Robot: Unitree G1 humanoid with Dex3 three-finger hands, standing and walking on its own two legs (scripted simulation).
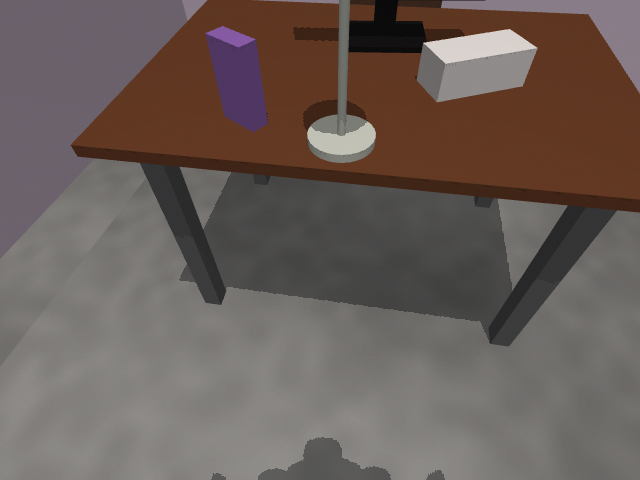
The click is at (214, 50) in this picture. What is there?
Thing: carton on end
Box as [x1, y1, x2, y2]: [205, 26, 267, 131]
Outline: 221,26 205,34 224,115 248,129 254,131 267,123 255,39
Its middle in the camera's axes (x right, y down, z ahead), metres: -0.17 -0.35 +0.83
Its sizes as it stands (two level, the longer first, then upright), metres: 0.100 0.044 0.184
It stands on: a support 0.75 m high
